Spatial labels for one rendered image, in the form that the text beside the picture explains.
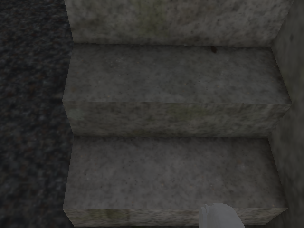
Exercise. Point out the robot right thigh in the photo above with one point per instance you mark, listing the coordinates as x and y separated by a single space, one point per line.
219 215

